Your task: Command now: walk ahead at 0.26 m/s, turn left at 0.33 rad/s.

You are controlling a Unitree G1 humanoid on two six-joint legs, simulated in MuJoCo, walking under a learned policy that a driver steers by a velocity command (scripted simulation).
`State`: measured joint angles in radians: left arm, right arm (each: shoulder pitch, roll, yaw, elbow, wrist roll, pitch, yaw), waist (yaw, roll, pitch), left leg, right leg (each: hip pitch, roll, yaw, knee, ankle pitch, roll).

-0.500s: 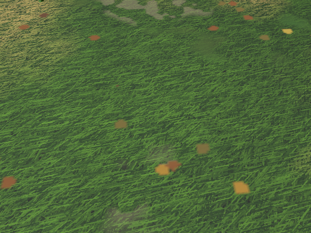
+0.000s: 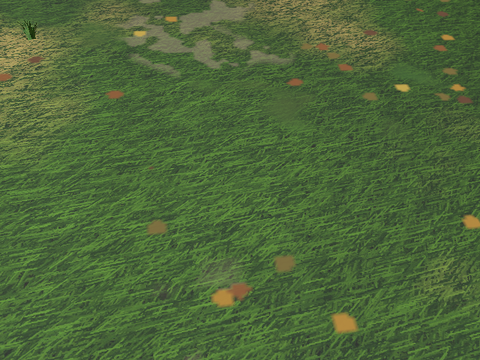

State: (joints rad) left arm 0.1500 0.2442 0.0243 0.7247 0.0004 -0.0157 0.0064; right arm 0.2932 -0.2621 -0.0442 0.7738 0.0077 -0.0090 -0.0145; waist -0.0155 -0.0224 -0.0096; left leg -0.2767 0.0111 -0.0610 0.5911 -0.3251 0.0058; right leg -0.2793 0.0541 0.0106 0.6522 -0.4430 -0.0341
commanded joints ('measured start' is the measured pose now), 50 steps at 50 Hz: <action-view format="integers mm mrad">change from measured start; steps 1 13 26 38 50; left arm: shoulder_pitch -88 176 205 148 -147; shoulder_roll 116 133 275 142 87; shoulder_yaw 48 68 88 39 17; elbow -102 15 66 -11 -125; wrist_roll -19 8 -25 -8 -20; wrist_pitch -59 -81 -47 -51 -78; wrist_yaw -10 -2 20 5 -70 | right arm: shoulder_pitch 13 -124 -32 -67 55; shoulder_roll -196 -93 -187 -140 -176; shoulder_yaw -52 -34 -76 -40 -45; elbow -58 -179 -234 -135 -16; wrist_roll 5 27 21 -15 -7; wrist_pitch -28 -43 -25 -101 -63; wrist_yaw -11 27 74 45 12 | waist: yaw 5 81 -110 36 -84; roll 277 -65 -87 69 44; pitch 105 93 -92 20 98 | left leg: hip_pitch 19 -639 123 29 406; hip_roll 248 74 -100 159 225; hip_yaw -501 -70 174 -112 83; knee -400 510 11 -438 -375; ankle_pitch -399 65 226 384 583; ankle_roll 224 14 157 261 162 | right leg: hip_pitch -177 408 253 -355 -497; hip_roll -12 -322 -297 -225 -118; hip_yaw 28 181 -206 55 0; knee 64 -471 1 426 -71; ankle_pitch -69 348 1211 318 486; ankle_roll -18 -123 -35 75 -3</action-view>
